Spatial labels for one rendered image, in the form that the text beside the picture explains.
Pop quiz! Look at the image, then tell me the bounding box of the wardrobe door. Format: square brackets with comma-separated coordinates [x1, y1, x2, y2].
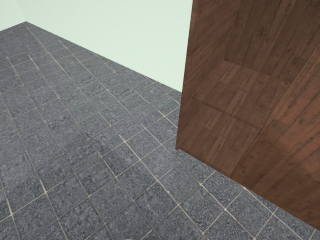
[230, 43, 320, 229]

